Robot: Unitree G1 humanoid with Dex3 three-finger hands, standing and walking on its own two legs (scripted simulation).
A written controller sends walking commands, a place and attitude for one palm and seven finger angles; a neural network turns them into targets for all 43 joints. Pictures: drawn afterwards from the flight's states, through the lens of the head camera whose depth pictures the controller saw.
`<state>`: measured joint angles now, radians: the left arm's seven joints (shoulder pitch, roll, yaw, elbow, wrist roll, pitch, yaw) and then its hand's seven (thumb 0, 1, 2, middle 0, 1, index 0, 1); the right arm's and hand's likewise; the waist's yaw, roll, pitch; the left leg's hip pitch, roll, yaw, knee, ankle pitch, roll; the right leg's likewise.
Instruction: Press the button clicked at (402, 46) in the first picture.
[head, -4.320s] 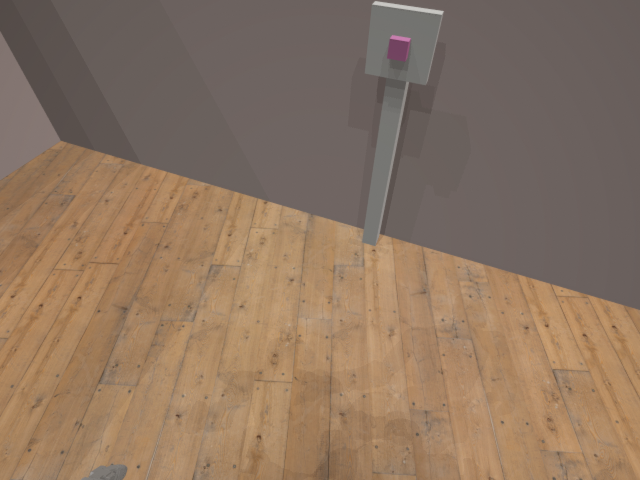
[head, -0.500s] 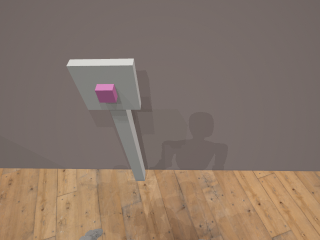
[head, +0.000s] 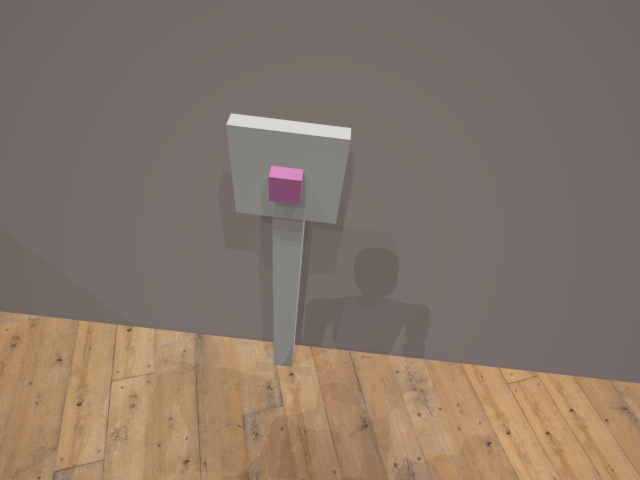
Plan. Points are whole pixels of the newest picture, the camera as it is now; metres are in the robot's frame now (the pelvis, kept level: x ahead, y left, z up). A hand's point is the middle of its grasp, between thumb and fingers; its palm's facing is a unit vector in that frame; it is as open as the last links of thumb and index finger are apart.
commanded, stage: come to a stop and stand still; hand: left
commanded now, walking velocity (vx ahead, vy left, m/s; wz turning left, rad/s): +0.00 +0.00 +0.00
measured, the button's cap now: (286, 184) +0.53 +0.11 +0.06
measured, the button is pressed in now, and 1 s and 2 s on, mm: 0 0 0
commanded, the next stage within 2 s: look again from close up in 1.28 s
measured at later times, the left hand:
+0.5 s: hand out of the picture -0.05 +0.13 -0.18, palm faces +0.02 -0.99 -0.16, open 7.4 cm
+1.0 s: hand out of the picture -0.07 +0.10 -0.18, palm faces +0.04 -0.99 -0.14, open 7.4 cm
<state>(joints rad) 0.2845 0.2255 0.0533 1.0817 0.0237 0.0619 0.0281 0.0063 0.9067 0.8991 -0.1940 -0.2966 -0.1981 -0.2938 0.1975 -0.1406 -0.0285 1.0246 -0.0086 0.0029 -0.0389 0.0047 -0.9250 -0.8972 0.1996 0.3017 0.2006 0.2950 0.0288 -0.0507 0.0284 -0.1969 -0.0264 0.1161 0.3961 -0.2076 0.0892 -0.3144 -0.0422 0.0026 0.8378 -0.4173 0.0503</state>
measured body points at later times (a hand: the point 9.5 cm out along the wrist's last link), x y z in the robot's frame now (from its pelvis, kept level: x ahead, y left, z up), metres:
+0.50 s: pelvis -0.04 -0.02 +0.00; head -0.04 -0.02 +0.45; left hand -0.05 +0.18 -0.17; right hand -0.09 -0.23 -0.17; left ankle +0.01 +0.06 -0.74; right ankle -0.06 -0.14 -0.74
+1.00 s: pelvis -0.03 -0.04 +0.00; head -0.03 -0.04 +0.45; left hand -0.07 +0.15 -0.17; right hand -0.05 -0.25 -0.17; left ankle +0.01 +0.06 -0.74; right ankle -0.06 -0.14 -0.74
